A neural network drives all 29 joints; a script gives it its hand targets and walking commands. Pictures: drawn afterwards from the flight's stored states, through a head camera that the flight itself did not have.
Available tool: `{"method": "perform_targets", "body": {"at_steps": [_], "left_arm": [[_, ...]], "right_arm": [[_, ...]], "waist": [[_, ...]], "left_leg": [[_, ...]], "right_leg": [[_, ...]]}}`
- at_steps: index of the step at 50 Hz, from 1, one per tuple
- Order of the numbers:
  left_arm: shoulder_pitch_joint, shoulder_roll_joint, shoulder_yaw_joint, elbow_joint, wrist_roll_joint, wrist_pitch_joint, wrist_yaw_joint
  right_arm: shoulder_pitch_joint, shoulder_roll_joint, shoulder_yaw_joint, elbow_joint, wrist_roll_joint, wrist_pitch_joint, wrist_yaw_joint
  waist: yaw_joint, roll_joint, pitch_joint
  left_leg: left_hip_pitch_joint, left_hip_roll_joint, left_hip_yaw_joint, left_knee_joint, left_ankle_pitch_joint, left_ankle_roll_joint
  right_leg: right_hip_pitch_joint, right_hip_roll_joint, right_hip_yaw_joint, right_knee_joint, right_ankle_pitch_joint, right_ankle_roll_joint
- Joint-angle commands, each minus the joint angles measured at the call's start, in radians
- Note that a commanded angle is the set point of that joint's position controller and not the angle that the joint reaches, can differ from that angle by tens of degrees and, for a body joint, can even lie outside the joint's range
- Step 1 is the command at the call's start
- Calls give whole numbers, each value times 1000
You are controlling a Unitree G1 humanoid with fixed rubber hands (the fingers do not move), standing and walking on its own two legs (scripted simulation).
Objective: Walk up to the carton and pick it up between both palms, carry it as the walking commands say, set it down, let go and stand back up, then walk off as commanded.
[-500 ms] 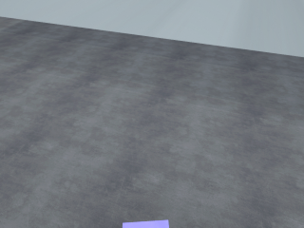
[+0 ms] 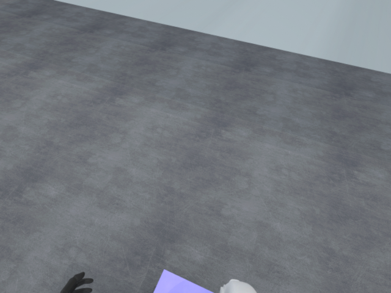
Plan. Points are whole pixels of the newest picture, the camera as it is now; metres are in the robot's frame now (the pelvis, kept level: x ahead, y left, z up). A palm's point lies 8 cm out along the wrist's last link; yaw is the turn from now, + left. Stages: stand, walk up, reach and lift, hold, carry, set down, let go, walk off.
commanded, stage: walk off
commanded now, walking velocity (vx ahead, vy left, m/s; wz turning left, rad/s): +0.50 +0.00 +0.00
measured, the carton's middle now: out of the picture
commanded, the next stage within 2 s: none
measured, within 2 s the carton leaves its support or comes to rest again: neither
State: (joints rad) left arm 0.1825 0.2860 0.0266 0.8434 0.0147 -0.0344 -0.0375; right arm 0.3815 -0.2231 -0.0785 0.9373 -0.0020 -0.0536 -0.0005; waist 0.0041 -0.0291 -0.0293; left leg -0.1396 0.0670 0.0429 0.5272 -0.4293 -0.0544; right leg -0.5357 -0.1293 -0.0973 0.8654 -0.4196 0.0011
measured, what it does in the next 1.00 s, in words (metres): walks ahead: right foot, then left foot 0.08 m higher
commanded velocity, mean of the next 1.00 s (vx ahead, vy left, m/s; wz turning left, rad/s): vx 0.50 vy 0.00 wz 0.00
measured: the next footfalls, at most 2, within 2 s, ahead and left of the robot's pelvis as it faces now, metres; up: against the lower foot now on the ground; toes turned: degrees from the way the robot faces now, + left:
right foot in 0.04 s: +0.14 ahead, -0.14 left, +0.00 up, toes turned -9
left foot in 0.34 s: +0.11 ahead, +0.12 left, +0.08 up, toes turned +8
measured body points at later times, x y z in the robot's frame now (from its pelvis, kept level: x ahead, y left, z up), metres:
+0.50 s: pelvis +0.20 -0.06 +0.03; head +0.25 -0.07 +0.48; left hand +0.19 +0.21 -0.10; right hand +0.37 -0.30 -0.10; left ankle +0.08 +0.12 -0.64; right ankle +0.10 -0.14 -0.72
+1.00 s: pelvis +0.33 -0.05 -0.03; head +0.39 -0.08 +0.42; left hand +0.41 +0.22 -0.15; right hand +0.42 -0.32 -0.18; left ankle +0.10 +0.11 -0.57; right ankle +0.44 -0.19 -0.72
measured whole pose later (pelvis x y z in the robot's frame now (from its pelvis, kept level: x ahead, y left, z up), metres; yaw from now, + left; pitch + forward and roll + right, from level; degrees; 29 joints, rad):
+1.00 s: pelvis +0.33 -0.05 -0.03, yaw -1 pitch -1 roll +2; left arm 0.22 0.25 0.03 0.85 0.01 -0.04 0.02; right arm 0.11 -0.26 -0.08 0.93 -0.04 -0.03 0.01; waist -0.03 0.02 0.17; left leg -0.18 0.03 -0.05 1.41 -0.60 -0.05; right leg -0.57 -0.05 0.04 0.82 -0.24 0.01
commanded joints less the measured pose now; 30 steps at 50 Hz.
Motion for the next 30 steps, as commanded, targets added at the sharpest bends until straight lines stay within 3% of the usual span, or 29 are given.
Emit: {"method": "perform_targets", "body": {"at_steps": [1,2,3,4,5,6,7,8,9,10,11,12,13,14,15,17,18,19,20,21,22,23,24,25,26,27,28,29,30], "left_arm": [[23,27,8,-47,12,-12,-9],[232,43,20,5,12,-17,2],[470,166,59,90,24,-29,26],[553,237,67,132,31,-32,34],[466,236,70,126,32,-27,39],[387,194,60,84,25,-27,29],[356,140,50,74,17,-33,24],[247,151,46,51,12,-43,26],[250,85,21,60,12,-49,32],[194,89,20,54,-9,-53,26],[186,105,27,42,5,-49,34],[180,81,19,41,9,-47,36],[216,32,3,46,6,-46,33],[305,80,23,55,2,-61,35],[328,114,35,68,0,-69,36],[262,155,45,51,6,-54,49],[309,132,50,65,8,-52,47],[335,136,52,70,12,-46,49],[388,114,53,98,15,-32,54],[478,123,54,129,23,-23,58],[481,86,46,147,37,-10,68],[482,136,54,157,26,-9,74],[474,126,53,152,27,-6,79],[369,157,63,109,35,-10,75],[355,141,59,116,23,-9,79],[314,63,25,107,20,-11,86],[179,120,37,46,19,-28,77],[-5,153,45,-26,19,-53,82],[-168,136,44,-94,-10,-71,85]], "right_arm": [[-48,-193,-29,-26,-26,-8,8],[-79,-194,-24,-32,-10,-3,10],[-136,-171,-30,-68,-26,-17,18],[-112,-47,9,-111,-15,-21,23],[-128,-66,3,-129,-16,-25,13],[-183,-121,-2,-136,-26,-19,18],[-217,-106,5,-133,-24,-16,21],[-263,-100,-11,-147,-28,-4,19],[-308,-95,-2,-155,-34,11,33],[-259,-65,15,-164,-30,28,49],[-236,-72,5,-141,-27,34,47],[-253,-68,8,-140,-20,37,50],[-247,-61,8,-124,-9,38,56],[-268,-77,4,-139,-25,43,50],[-285,-25,20,-125,-27,45,47],[-343,-10,34,-156,-20,36,54],[-404,-43,24,-160,-22,28,55],[-431,-49,30,-165,-25,27,54],[-511,-73,36,-189,-36,25,53],[-550,-57,33,-207,-49,16,39],[-512,-40,40,-186,-17,-3,40],[-456,2,56,-158,-24,-6,35],[-475,-7,46,-141,-17,-7,30],[-390,-47,29,-123,-8,-3,30],[-348,-46,16,-107,-14,-8,24],[-248,-32,11,-70,-6,-10,27],[-83,-100,-32,-14,-24,-7,13],[166,-200,-79,82,-50,-6,-1],[287,-199,-71,117,-74,-14,-15]], "waist": [[45,231,80],[144,127,-72],[274,-136,-169],[245,-529,-217],[164,-402,-165],[165,-296,-87],[143,-61,-29],[122,-78,82],[115,-148,156],[62,-186,211],[48,-204,213],[32,-158,198],[27,-143,200],[56,-121,196],[66,-78,114],[54,-90,84],[85,-73,97],[106,-162,141],[150,-73,120],[195,-92,52],[189,-131,-31],[178,-150,-84],[169,-105,-109],[112,-92,-166],[94,-157,-158],[32,-107,-148],[-78,-3,-133],[-225,275,-48],[-316,462,-32]], "left_leg": [[-59,137,-21,-98,381,116],[-59,94,-14,80,565,108],[-254,44,18,458,371,60],[-501,-138,27,718,-190,13],[-671,-102,-47,894,-135,41],[-744,-2,-31,964,-72,49],[-693,46,-67,925,-18,57],[-644,54,-19,905,29,47],[-564,90,-32,780,70,24],[-492,97,-16,653,126,14],[-423,75,8,622,138,1],[-438,68,-1,609,156,-6],[-430,54,10,579,145,-13],[-502,36,20,549,157,3],[-460,33,32,500,181,5],[-421,41,22,356,123,4],[-426,27,46,296,134,-6],[-479,27,54,248,115,4],[-539,-7,80,167,64,-7],[-615,-48,77,133,45,-1],[-554,-81,71,93,25,8],[-491,-90,90,42,32,18],[-418,-108,98,13,-4,27],[-294,-127,107,-98,19,29],[-145,-121,112,-187,99,32],[105,-97,101,-240,280,35],[455,-32,37,-246,587,63],[893,137,-143,-77,1151,128],[1079,280,-245,8,1428,156]], "right_leg": [[244,63,-109,-293,195,14],[472,120,-145,-315,219,12],[708,-16,27,-335,166,-14],[870,-275,489,-545,159,-74],[916,-320,679,-602,411,-177],[808,-294,550,-562,383,-187],[653,-274,503,-566,264,-133],[505,-238,399,-573,338,-96],[385,-218,320,-613,318,-99],[289,-180,248,-645,246,-76],[257,-162,234,-689,229,-86],[327,-144,194,-678,259,-83],[339,-132,184,-665,401,-98],[472,-153,224,-623,597,-96],[536,-154,183,-592,720,-99],[552,-146,141,-598,655,-126],[570,-128,133,-593,637,-115],[622,-145,141,-592,648,-121],[747,-124,171,-544,716,-118],[951,-120,180,-432,1117,-123],[994,-132,182,-357,1298,-123],[1000,-128,142,-324,1323,-109],[971,-129,155,-303,1449,-100],[939,-103,126,-236,1594,-85],[801,-84,84,-188,1619,-59],[558,-59,31,-131,1468,-13],[149,14,-38,84,1277,32],[-467,150,48,435,249,26],[-859,158,184,675,-535,-30]]}}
